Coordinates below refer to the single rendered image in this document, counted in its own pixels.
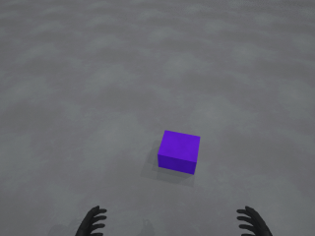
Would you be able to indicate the carton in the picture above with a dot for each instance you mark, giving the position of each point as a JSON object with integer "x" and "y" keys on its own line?
{"x": 178, "y": 152}

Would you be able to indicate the right robot hand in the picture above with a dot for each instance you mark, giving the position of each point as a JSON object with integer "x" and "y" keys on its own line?
{"x": 259, "y": 227}

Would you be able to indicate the left robot hand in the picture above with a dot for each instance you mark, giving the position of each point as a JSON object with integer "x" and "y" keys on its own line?
{"x": 86, "y": 227}

